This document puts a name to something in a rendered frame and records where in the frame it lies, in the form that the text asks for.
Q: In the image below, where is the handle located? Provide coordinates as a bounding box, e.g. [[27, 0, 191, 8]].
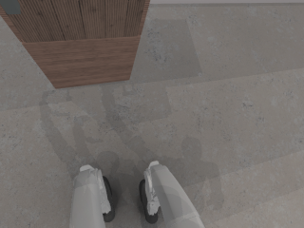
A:
[[0, 0, 21, 14]]

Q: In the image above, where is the cupboard door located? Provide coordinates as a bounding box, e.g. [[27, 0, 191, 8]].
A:
[[0, 0, 146, 43]]

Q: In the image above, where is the right robot shin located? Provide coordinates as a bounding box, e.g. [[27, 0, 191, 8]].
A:
[[145, 161, 168, 216]]

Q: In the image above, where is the right robot foot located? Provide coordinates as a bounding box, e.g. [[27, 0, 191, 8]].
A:
[[139, 179, 159, 224]]

